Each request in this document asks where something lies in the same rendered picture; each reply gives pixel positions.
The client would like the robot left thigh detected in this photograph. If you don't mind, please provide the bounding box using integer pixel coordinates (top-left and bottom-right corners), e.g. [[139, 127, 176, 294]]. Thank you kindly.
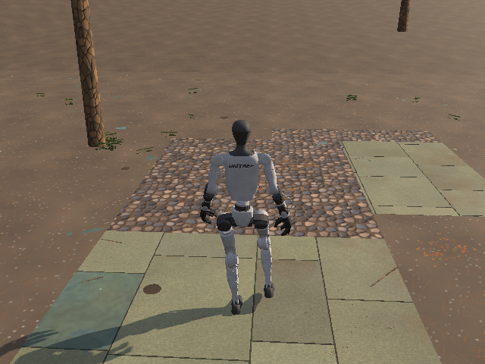
[[217, 212, 239, 268]]

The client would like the robot left hand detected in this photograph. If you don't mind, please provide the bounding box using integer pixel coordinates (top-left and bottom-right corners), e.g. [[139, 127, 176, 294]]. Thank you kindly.
[[200, 209, 217, 224]]

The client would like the right robot forearm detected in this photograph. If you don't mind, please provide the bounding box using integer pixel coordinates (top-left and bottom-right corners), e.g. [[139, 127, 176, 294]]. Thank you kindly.
[[272, 183, 289, 218]]

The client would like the robot right hand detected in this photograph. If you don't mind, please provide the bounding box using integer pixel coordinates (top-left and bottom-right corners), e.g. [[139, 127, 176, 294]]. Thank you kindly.
[[274, 216, 292, 236]]

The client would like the humanoid robot head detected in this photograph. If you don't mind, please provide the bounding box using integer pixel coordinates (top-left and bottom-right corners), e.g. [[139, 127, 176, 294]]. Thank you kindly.
[[229, 120, 255, 156]]

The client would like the left robot upper arm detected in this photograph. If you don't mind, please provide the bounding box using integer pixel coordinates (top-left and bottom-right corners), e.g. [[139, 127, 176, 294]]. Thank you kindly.
[[206, 153, 226, 195]]

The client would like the right robot upper arm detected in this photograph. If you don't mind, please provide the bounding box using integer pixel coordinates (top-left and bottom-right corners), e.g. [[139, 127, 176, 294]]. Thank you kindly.
[[258, 152, 279, 195]]

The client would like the left robot forearm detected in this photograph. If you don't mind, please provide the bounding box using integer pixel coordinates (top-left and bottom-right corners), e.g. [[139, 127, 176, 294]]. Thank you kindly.
[[201, 183, 214, 211]]

